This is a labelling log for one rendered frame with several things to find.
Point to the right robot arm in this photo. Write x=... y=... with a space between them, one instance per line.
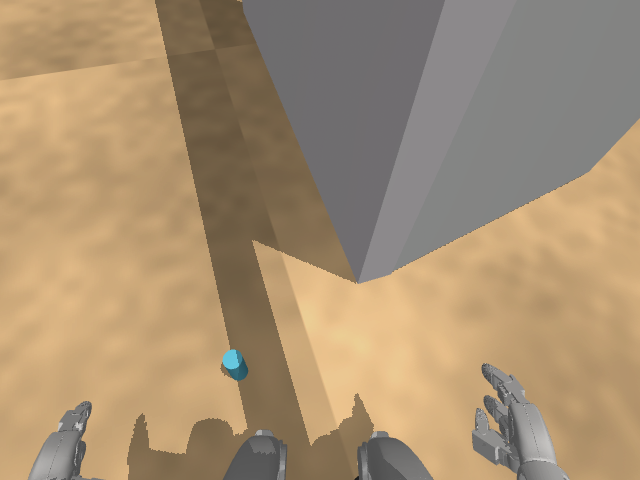
x=540 y=470

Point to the left robot hand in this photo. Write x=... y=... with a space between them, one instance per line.
x=62 y=453

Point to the can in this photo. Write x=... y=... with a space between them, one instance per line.
x=235 y=364

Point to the right robot hand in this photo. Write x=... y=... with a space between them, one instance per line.
x=521 y=424

